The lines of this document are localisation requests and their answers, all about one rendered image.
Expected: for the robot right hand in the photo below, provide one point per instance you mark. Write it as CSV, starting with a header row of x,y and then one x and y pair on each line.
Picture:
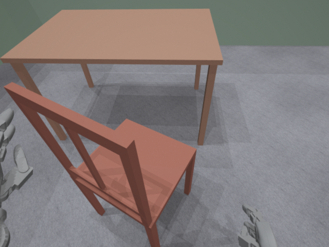
x,y
261,234

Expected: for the left robot forearm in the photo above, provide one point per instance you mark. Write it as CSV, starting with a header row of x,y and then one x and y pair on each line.
x,y
4,232

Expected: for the table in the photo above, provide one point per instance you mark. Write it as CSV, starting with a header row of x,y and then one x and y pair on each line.
x,y
123,36

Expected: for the chair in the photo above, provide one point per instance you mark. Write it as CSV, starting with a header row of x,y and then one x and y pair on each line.
x,y
135,169

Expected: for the robot left hand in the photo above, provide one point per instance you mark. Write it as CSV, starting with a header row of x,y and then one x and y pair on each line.
x,y
18,175

